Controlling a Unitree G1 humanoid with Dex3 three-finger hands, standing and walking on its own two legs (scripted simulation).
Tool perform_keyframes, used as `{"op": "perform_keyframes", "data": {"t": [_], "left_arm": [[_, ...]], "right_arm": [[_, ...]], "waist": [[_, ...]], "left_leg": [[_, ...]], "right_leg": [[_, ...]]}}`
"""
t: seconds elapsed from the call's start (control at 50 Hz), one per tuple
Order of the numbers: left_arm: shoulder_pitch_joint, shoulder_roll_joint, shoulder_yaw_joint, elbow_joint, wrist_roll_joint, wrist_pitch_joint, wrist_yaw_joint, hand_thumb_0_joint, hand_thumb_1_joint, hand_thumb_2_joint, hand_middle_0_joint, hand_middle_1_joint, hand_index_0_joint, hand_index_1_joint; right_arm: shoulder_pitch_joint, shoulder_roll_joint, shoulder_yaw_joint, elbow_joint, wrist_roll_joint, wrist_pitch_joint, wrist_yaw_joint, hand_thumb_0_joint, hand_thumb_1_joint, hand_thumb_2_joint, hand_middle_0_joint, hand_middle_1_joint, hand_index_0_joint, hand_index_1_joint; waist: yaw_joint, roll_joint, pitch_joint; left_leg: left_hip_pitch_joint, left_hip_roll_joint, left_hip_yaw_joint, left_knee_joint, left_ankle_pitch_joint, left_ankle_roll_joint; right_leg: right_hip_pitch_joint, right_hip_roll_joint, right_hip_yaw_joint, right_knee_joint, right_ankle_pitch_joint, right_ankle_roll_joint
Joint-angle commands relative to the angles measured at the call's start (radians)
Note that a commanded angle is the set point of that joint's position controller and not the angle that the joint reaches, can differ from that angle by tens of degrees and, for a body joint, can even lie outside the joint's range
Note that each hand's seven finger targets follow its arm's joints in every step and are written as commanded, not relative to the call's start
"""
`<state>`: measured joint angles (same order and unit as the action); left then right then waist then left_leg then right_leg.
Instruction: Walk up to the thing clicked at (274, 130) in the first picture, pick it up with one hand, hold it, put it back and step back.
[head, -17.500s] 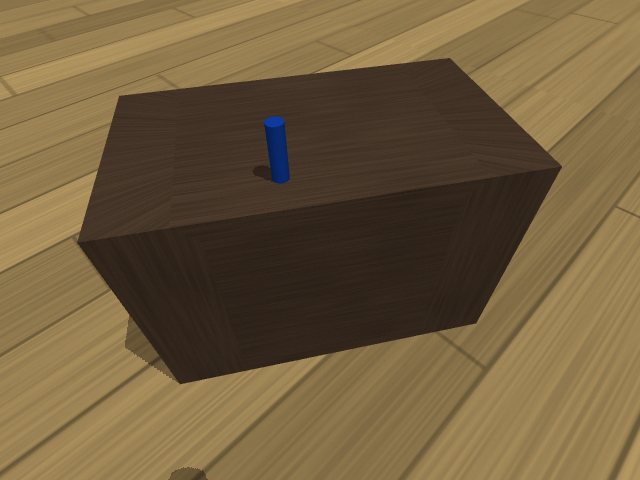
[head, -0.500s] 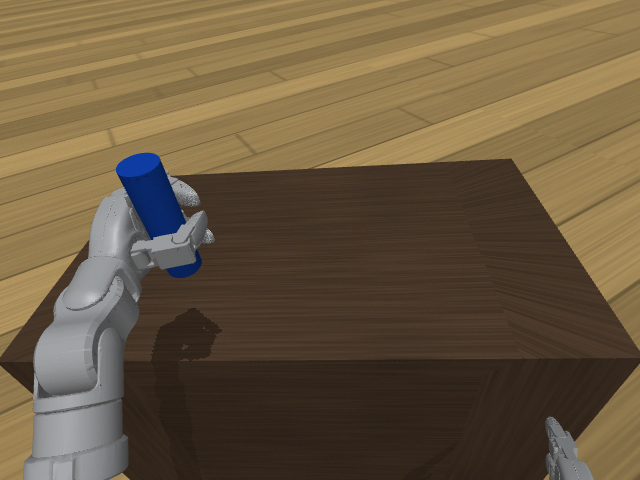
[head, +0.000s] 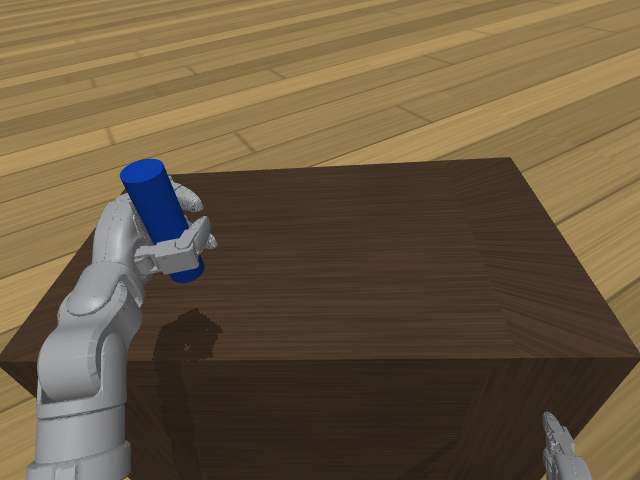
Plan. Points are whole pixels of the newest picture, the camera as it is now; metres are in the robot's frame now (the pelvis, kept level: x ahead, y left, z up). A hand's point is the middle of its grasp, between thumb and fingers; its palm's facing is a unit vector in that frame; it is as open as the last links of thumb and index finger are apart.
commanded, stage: hold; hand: left
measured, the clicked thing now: (167, 226) +0.33 +0.18 +0.23
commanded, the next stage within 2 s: crouch in 0.66 s
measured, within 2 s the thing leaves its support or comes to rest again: neither
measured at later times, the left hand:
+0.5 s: hand (185, 235) +0.32 +0.16 +0.22, palm faces +0.07 -1.00 +0.00, open 5.0 cm
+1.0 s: hand (192, 236) +0.34 +0.17 +0.21, palm faces +0.07 -1.00 +0.00, open 5.0 cm
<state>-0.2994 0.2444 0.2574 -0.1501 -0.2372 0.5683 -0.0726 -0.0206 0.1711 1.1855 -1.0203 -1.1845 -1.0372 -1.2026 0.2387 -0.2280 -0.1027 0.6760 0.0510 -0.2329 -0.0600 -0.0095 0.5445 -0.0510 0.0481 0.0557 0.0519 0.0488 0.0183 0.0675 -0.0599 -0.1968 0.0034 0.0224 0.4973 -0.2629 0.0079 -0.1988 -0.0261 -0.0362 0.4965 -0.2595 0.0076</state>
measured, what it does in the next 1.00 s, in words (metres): stands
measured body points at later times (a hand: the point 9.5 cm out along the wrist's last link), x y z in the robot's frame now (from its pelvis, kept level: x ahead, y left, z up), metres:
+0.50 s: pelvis +0.00 +0.00 +0.00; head -0.04 -0.03 +0.45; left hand +0.31 +0.22 +0.22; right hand +0.17 -0.26 -0.08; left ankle +0.00 +0.11 -0.74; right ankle +0.01 -0.12 -0.74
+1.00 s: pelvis +0.00 +0.00 +0.00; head -0.03 -0.03 +0.45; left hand +0.33 +0.22 +0.21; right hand +0.16 -0.25 -0.09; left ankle +0.00 +0.11 -0.74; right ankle +0.01 -0.12 -0.74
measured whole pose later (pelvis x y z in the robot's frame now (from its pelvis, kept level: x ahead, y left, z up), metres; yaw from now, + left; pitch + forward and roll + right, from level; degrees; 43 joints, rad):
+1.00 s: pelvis +0.00 +0.00 +0.00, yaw +0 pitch -2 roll +0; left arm -0.35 0.24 0.25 -0.04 -0.23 0.54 -0.07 -0.02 0.16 1.20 -1.03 -1.18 -1.04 -1.20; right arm 0.22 -0.22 -0.09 0.73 0.04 -0.25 -0.05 -0.01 0.57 -0.04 0.05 0.06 0.05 0.05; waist 0.01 0.06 -0.05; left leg -0.21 0.00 0.02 0.50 -0.26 0.01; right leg -0.22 -0.03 -0.04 0.50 -0.26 0.01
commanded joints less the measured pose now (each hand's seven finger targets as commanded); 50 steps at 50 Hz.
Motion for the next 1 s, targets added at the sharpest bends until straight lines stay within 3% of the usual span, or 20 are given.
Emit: {"op": "perform_keyframes", "data": {"t": [0.0,0.12,0.18,0.2,0.26,0.3,0.34,0.38,0.4,0.48,0.5,0.58,0.72,0.74,0.76,0.8,0.88,0.9,0.92,0.98], "left_arm": [[-0.424,0.192,0.077,-0.247,-0.012,-0.087,0.010,0.000,0.664,1.377,-1.361,-1.476,-1.378,-1.473],[-0.413,0.184,0.071,-0.224,-0.010,-0.084,0.016,0.000,0.676,1.374,-1.377,-1.480,-1.396,-1.475],[-0.409,0.186,0.068,-0.224,-0.011,-0.082,0.007,0.000,0.678,1.382,-1.389,-1.495,-1.408,-1.489],[-0.418,0.177,0.056,-0.245,-0.012,-0.080,0.005,0.000,0.681,1.373,-1.384,-1.487,-1.405,-1.480],[-0.386,0.174,0.063,-0.222,-0.019,-0.075,-0.004,0.000,0.683,1.365,-1.365,-1.472,-1.386,-1.464],[-0.390,0.167,0.051,-0.243,-0.013,-0.073,-0.005,0.000,0.684,1.371,-1.378,-1.483,-1.398,-1.476],[-0.389,0.186,0.078,-0.264,-0.020,-0.077,-0.004,0.000,0.678,1.369,-1.369,-1.480,-1.391,-1.471],[-0.396,0.155,0.044,-0.282,-0.017,-0.074,0.002,0.000,0.665,1.375,-1.356,-1.476,-1.375,-1.470],[-0.402,0.179,0.077,-0.269,-0.021,-0.074,0.008,0.000,0.664,1.371,-1.356,-1.473,-1.375,-1.468],[-0.433,0.186,0.068,-0.301,-0.011,-0.083,0.015,0.000,0.687,1.369,-1.350,-1.466,-1.370,-1.459],[-0.426,0.208,0.099,-0.259,-0.014,-0.081,0.019,0.000,0.683,1.368,-1.359,-1.469,-1.377,-1.464],[-0.448,0.179,0.062,-0.256,-0.012,-0.075,0.015,0.000,0.689,1.382,-1.372,-1.486,-1.390,-1.481],[-0.431,0.170,0.057,-0.214,-0.019,-0.061,0.002,0.000,0.673,1.364,-1.372,-1.476,-1.392,-1.470],[-0.437,0.182,0.061,-0.222,-0.015,-0.060,0.005,0.000,0.612,1.417,-1.403,-1.537,-1.415,-1.539],[-0.454,0.184,0.059,-0.244,-0.012,-0.059,0.004,0.000,0.619,1.343,-1.404,-1.486,-1.421,-1.477],[-0.406,0.174,0.061,-0.175,-0.011,-0.056,0.004,0.000,0.655,1.363,-1.418,-1.502,-1.437,-1.491],[-0.430,0.171,0.059,-0.141,-0.006,-0.077,0.006,0.000,0.635,1.364,-1.422,-1.504,-1.440,-1.495],[-0.464,0.162,0.037,-0.131,-0.001,-0.088,0.003,0.000,0.647,1.367,-1.422,-1.503,-1.440,-1.495],[-0.436,0.171,0.063,-0.075,-0.006,-0.100,0.005,0.000,0.659,1.366,-1.415,-1.500,-1.433,-1.491],[-0.492,0.164,0.038,-0.020,0.008,-0.156,0.008,0.000,0.678,1.367,-1.410,-1.493,-1.425,-1.485]], "right_arm": [[-0.122,-0.112,-0.036,-0.149,-0.004,-0.058,-0.005,0.000,0.551,-0.054,0.049,0.050,0.050,0.050],[-0.133,-0.107,-0.030,-0.140,-0.004,-0.056,-0.006,0.000,0.551,-0.053,0.049,0.050,0.050,0.050],[-0.142,-0.139,-0.053,-0.170,-0.005,-0.061,-0.010,0.000,0.551,-0.053,0.049,0.050,0.050,0.050],[-0.144,-0.115,-0.029,-0.172,-0.003,-0.061,-0.006,0.000,0.556,-0.052,0.049,0.050,0.050,0.050],[-0.144,-0.135,-0.048,-0.153,-0.002,-0.059,-0.005,0.000,0.556,-0.052,0.049,0.050,0.050,0.050],[-0.137,-0.113,-0.030,-0.174,-0.003,-0.061,-0.001,0.000,0.553,-0.053,0.049,0.050,0.050,0.050],[-0.124,-0.125,-0.043,-0.171,-0.003,-0.056,-0.002,0.000,0.555,-0.052,0.049,0.050,0.050,0.050],[-0.132,-0.115,-0.036,-0.164,-0.003,-0.056,0.002,0.000,0.554,-0.053,0.049,0.050,0.050,0.050],[-0.132,-0.122,-0.041,-0.171,-0.003,-0.057,-0.001,0.000,0.554,-0.053,0.049,0.050,0.050,0.050],[-0.132,-0.105,-0.030,-0.159,-0.005,-0.056,-0.002,0.000,0.561,-0.051,0.049,0.050,0.050,0.050],[-0.128,-0.127,-0.050,-0.155,-0.006,-0.054,-0.007,0.000,0.550,-0.054,0.049,0.050,0.050,0.050],[-0.135,-0.103,-0.027,-0.154,-0.005,-0.059,-0.007,0.000,0.549,-0.054,0.049,0.050,0.050,0.050],[-0.139,-0.114,-0.031,-0.158,-0.001,-0.062,-0.002,0.000,0.553,-0.053,0.049,0.050,0.050,0.050],[-0.147,-0.117,-0.034,-0.155,-0.001,-0.063,-0.001,0.000,0.540,-0.062,0.050,0.051,0.050,0.051],[-0.141,-0.117,-0.037,-0.148,-0.003,-0.061,-0.001,0.000,0.574,-0.044,0.051,0.051,0.050,0.051],[-0.130,-0.096,-0.019,-0.122,-0.002,-0.061,0.005,0.000,0.592,-0.038,0.051,0.050,0.051,0.050],[-0.142,-0.115,-0.035,-0.116,-0.007,-0.068,0.004,0.000,0.589,-0.039,0.051,0.050,0.050,0.050],[-0.144,-0.119,-0.037,-0.113,-0.010,-0.072,0.003,0.000,0.589,-0.039,0.051,0.050,0.050,0.050],[-0.136,-0.111,-0.025,-0.102,-0.010,-0.076,0.003,0.000,0.589,-0.039,0.051,0.050,0.050,0.050],[-0.164,-0.091,-0.005,-0.080,-0.014,-0.090,0.001,0.000,0.590,-0.039,0.051,0.051,0.050,0.051]], "waist": [[-0.001,-0.056,-0.180],[0.002,-0.047,-0.159],[-0.004,-0.070,-0.190],[0.006,-0.065,-0.185],[0.004,-0.057,-0.154],[0.005,-0.065,-0.178],[0.002,-0.063,-0.202],[0.004,-0.045,-0.177],[0.001,-0.063,-0.173],[0.007,-0.028,-0.187],[-0.002,-0.052,-0.186],[0.000,-0.049,-0.180],[0.003,-0.074,-0.165],[0.010,-0.057,-0.163],[0.007,-0.046,-0.184],[0.010,-0.073,-0.132],[-0.003,-0.084,-0.147],[-0.019,-0.081,-0.159],[-0.012,-0.121,-0.129],[-0.017,-0.104,-0.135]], "left_leg": [[0.086,-0.013,-0.008,-0.049,0.205,0.011],[0.075,-0.011,-0.010,-0.055,0.181,0.009],[0.090,-0.010,-0.011,-0.055,0.180,0.012],[0.088,-0.011,-0.012,-0.056,0.188,0.011],[0.072,-0.007,-0.015,-0.061,0.176,0.007],[0.089,-0.008,-0.012,-0.058,0.185,0.008],[0.096,-0.009,-0.011,-0.051,0.210,0.010],[0.090,-0.009,-0.011,-0.055,0.211,0.006],[0.086,-0.009,-0.011,-0.054,0.199,0.008],[0.089,-0.012,-0.011,-0.055,0.195,0.007],[0.089,-0.011,-0.009,-0.052,0.193,0.010],[0.093,-0.011,-0.009,-0.054,0.199,0.010],[0.081,-0.010,-0.013,-0.059,0.180,0.010],[0.075,-0.014,-0.010,-0.062,0.173,0.009],[0.089,-0.015,-0.008,-0.059,0.184,0.009],[0.058,-0.012,-0.011,-0.060,0.165,0.011],[0.066,-0.012,-0.010,-0.063,0.144,0.012],[0.076,-0.012,-0.009,-0.062,0.143,0.013],[0.052,-0.011,-0.012,-0.061,0.126,0.017],[0.048,-0.013,-0.012,-0.063,0.116,0.016]], "right_leg": [[0.012,0.020,-0.018,-0.078,0.193,-0.006],[0.009,0.022,-0.022,-0.081,0.169,-0.007],[0.017,0.022,-0.021,-0.083,0.169,-0.006],[0.021,0.023,-0.024,-0.082,0.172,-0.007],[0.005,0.027,-0.027,-0.080,0.160,-0.009],[0.010,0.026,-0.025,-0.080,0.167,-0.009],[0.027,0.024,-0.023,-0.078,0.192,-0.008],[0.010,0.026,-0.024,-0.074,0.192,-0.010],[0.012,0.026,-0.023,-0.078,0.183,-0.007],[0.014,0.021,-0.021,-0.077,0.180,-0.010],[0.017,0.020,-0.019,-0.079,0.181,-0.006],[0.013,0.020,-0.021,-0.076,0.190,-0.008],[0.009,0.024,-0.026,-0.083,0.166,-0.008],[0.005,0.021,-0.024,-0.085,0.160,-0.010],[0.009,0.020,-0.022,-0.083,0.171,-0.010],[-0.001,0.021,-0.024,-0.085,0.152,-0.008],[-0.015,0.022,-0.019,-0.089,0.135,-0.006],[-0.021,0.020,-0.017,-0.089,0.143,-0.006],[-0.025,0.020,-0.018,-0.093,0.125,-0.003],[-0.043,0.015,-0.009,-0.086,0.122,-0.004]]}}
